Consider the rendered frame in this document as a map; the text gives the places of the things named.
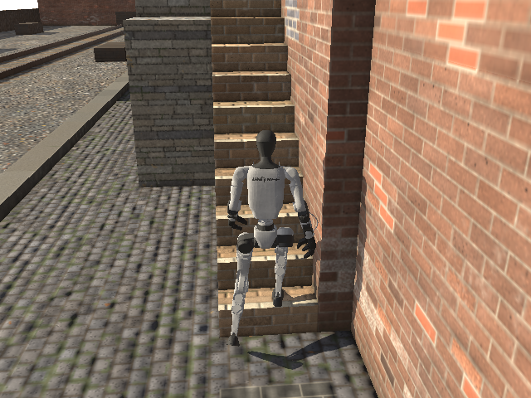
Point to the robot right forearm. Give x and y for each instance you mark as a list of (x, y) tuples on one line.
[(306, 222)]

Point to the left robot shin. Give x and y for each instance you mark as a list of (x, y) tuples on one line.
[(237, 308)]

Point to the robot left upper arm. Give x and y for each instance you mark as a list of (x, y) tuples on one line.
[(236, 187)]

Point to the robot left hand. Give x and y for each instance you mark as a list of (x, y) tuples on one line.
[(234, 226)]

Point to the robot left foot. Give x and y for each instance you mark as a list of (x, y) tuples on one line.
[(233, 340)]

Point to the robot right hand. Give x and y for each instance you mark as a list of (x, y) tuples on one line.
[(310, 246)]

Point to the robot left forearm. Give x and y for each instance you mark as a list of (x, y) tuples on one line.
[(232, 215)]

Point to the robot right upper arm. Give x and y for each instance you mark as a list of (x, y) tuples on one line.
[(296, 188)]

